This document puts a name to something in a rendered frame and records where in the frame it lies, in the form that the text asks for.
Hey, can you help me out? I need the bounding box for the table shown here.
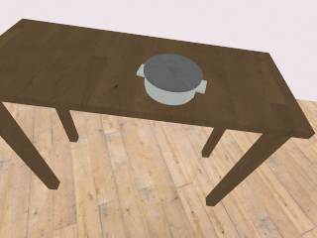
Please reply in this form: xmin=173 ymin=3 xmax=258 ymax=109
xmin=0 ymin=18 xmax=316 ymax=207

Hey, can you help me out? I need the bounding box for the pot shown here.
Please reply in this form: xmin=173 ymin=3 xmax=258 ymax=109
xmin=137 ymin=63 xmax=207 ymax=105

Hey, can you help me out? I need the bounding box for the lid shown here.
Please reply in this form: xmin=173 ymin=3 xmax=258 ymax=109
xmin=144 ymin=54 xmax=203 ymax=93

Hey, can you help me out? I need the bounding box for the knob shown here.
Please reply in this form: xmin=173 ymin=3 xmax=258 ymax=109
xmin=165 ymin=58 xmax=183 ymax=72

